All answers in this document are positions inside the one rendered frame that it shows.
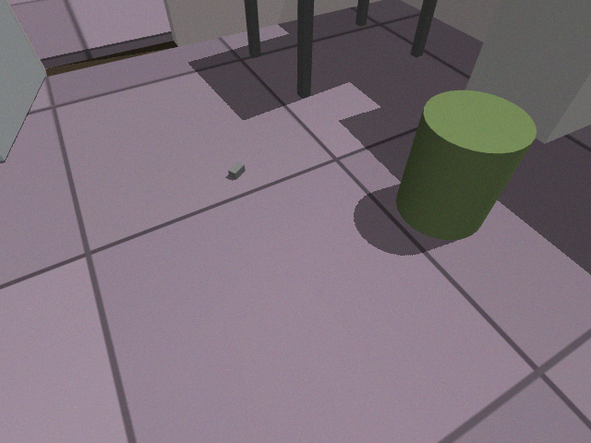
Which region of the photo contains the small box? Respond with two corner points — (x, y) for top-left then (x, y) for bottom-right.
(228, 162), (245, 180)

